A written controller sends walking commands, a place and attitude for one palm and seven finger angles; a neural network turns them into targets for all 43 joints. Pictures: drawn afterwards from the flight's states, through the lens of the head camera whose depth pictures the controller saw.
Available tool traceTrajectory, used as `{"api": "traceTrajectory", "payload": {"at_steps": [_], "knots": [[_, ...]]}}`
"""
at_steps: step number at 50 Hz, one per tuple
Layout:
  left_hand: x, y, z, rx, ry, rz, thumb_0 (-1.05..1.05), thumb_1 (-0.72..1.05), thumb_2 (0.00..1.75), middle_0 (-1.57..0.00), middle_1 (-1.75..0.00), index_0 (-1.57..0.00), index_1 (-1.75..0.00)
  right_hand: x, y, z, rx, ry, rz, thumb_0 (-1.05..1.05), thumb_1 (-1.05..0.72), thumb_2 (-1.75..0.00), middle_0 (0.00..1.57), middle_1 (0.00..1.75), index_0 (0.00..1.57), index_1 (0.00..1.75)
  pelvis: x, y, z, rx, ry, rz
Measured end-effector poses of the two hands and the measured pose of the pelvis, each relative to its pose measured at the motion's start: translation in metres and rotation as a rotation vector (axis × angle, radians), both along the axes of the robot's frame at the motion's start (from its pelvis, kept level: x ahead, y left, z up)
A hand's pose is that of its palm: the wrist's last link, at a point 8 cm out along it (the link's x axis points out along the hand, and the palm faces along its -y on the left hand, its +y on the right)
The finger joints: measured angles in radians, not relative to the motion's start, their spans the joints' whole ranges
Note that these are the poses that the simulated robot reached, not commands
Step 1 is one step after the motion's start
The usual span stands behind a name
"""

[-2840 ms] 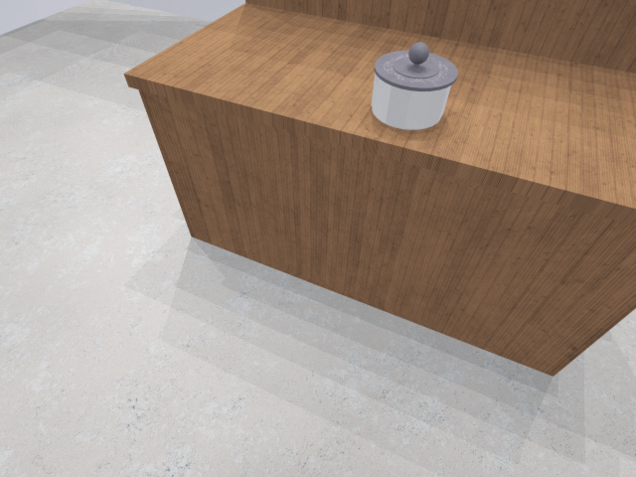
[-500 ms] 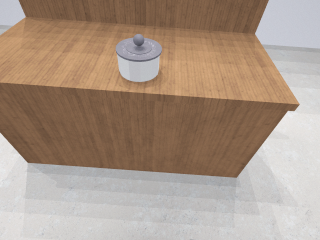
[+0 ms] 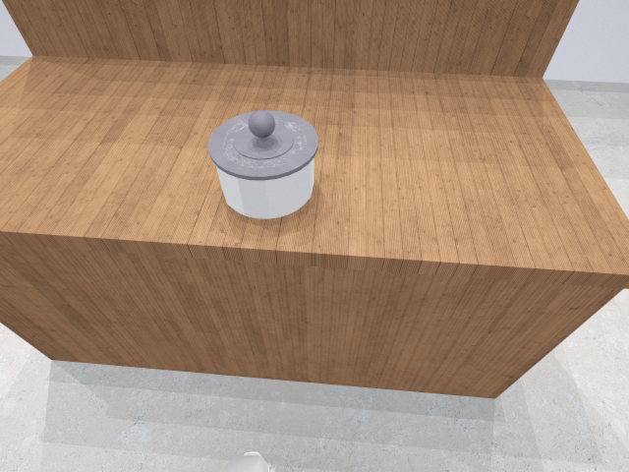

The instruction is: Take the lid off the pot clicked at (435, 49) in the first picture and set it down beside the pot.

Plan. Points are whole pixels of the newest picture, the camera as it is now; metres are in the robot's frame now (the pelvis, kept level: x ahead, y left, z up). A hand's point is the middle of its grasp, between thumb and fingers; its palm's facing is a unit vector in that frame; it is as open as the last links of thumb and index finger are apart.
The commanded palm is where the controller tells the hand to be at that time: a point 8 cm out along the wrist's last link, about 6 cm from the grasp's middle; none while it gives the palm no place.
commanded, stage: take the last steps up to it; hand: left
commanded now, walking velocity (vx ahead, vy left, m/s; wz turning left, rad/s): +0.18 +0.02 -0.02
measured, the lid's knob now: (261, 124) +0.62 +0.14 +0.10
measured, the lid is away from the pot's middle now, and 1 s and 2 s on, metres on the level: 0.00 0.00 0.00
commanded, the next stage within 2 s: come to a stop and stand still in 0.06 s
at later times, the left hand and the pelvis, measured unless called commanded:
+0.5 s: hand (196, 441) +0.19 +0.20 -0.18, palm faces +0.04 -0.96 -0.26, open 7.3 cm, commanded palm none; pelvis +0.13 +0.00 -0.01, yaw -1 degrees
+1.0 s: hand out of the picture +0.11 +0.21 -0.17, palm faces +0.07 -0.97 -0.25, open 7.4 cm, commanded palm none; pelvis +0.08 +0.01 -0.01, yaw -1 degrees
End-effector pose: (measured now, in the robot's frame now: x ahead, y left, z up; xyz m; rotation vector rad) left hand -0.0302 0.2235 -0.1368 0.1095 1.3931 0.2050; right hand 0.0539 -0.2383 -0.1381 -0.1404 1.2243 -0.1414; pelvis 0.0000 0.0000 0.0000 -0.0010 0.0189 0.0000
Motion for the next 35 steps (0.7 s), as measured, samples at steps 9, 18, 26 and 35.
{"api": "traceTrajectory", "payload": {"at_steps": [9,18,26,35], "knots": [[0.039,0.029,-0.031,-0.052,0.130,0.036,0.01,0.91,0.90,-0.20,-0.29,-0.20,-0.29,0.111,0.042,-0.002,-0.044,-0.109,0.068,0.00,-0.91,-0.90,0.20,0.29,0.20,0.30,0.072,0.033,-0.019,-0.001,-0.026,-0.010],[0.159,0.035,-0.016,-0.008,-0.041,-0.027,0.01,0.91,0.90,-0.19,-0.29,-0.20,-0.29,0.122,0.042,0.003,-0.047,-0.002,0.002,-0.01,-0.95,-0.90,0.20,0.30,0.20,0.30,0.113,0.031,-0.004,0.014,-0.024,-0.008],[0.216,0.023,-0.005,0.091,-0.135,-0.082,0.00,0.92,0.90,-0.20,-0.29,-0.20,-0.29,0.124,0.011,-0.027,0.012,0.049,-0.045,0.00,-0.92,-0.90,0.20,0.30,0.20,0.30,0.128,0.000,-0.017,0.037,-0.036,-0.017],[0.211,0.001,0.015,0.115,-0.150,-0.087,0.00,0.91,0.90,-0.20,-0.29,-0.20,-0.29,0.110,-0.020,-0.027,0.015,0.098,-0.058,0.00,-0.91,-0.90,0.20,0.29,0.20,0.30,0.117,-0.016,-0.007,0.049,-0.029,-0.012]]}}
